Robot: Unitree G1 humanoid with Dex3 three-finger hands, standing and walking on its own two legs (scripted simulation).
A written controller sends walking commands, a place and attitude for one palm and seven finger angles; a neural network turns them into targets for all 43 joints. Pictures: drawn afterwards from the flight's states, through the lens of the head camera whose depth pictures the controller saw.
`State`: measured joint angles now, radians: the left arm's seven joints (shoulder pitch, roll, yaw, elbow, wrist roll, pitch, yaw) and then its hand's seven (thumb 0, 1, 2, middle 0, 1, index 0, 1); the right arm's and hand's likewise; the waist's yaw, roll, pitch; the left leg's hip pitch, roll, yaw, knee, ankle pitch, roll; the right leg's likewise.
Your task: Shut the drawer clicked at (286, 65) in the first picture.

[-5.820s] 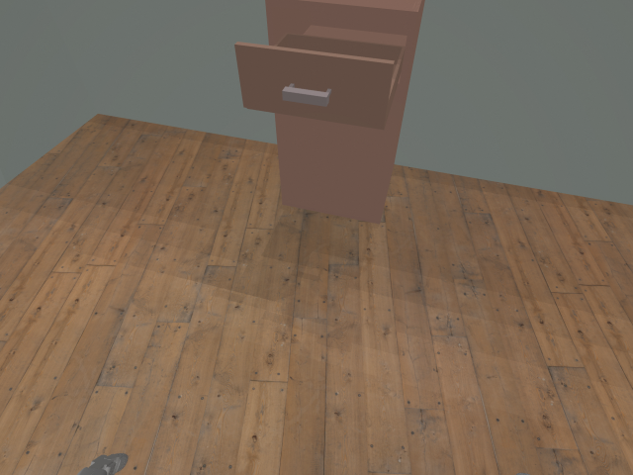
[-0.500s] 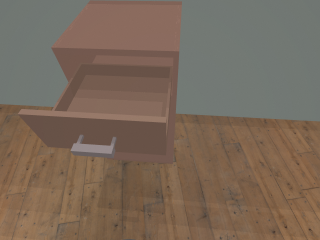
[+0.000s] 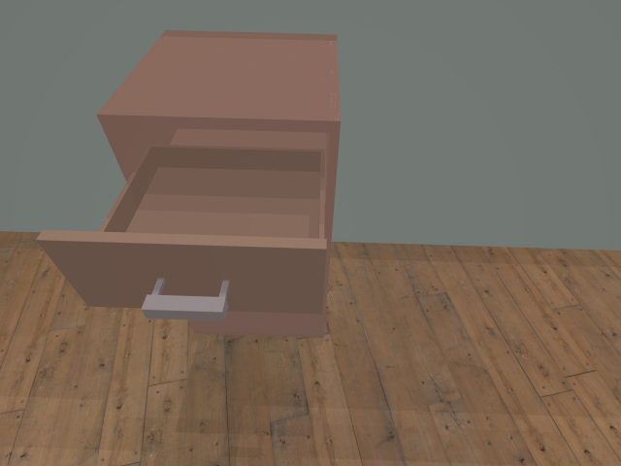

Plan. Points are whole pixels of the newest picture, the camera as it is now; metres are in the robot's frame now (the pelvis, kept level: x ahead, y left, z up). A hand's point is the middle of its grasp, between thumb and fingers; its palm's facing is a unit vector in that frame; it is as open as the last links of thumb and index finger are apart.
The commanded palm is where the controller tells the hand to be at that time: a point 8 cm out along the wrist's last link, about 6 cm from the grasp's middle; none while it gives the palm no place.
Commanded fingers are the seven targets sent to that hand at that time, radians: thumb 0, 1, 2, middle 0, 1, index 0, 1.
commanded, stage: look again from close up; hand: left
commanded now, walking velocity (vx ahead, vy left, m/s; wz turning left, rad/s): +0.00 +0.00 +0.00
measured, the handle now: (189, 296) +0.36 +0.22 -0.02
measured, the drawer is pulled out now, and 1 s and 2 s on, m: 0.30 0.30 0.30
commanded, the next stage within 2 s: raise the hand and make a fist in 0.52 s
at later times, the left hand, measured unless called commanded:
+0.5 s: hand out of the picture +0.04 +0.18 -0.17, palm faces +0.00 -0.97 -0.25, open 7.4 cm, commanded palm none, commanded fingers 0.00 0.90 0.90 -0.20 -0.30 -0.20 -0.30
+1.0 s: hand (207, 454) +0.15 +0.14 -0.03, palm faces +0.04 -1.00 -0.02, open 6.2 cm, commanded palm +0.11 +0.22 -0.04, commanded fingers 0.00 0.90 0.90 -0.60 -0.73 -0.60 -0.73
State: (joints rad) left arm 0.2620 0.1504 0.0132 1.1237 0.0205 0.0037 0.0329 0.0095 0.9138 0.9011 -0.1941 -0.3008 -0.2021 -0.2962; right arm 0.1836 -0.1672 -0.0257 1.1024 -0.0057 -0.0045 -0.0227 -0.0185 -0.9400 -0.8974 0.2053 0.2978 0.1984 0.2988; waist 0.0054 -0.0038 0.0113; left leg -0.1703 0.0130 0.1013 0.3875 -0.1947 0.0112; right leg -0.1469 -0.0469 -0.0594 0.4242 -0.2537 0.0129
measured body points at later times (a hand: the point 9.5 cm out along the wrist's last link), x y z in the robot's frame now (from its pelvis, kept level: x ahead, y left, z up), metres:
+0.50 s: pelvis +0.02 -0.01 -0.01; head +0.03 -0.03 +0.44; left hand +0.04 +0.23 -0.15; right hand +0.01 -0.21 -0.18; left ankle +0.01 +0.11 -0.74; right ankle -0.02 -0.12 -0.74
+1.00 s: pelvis -0.01 -0.04 -0.05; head +0.02 -0.04 +0.40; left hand +0.14 +0.19 -0.03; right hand +0.23 -0.30 -0.09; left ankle +0.01 +0.11 -0.74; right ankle -0.02 -0.12 -0.74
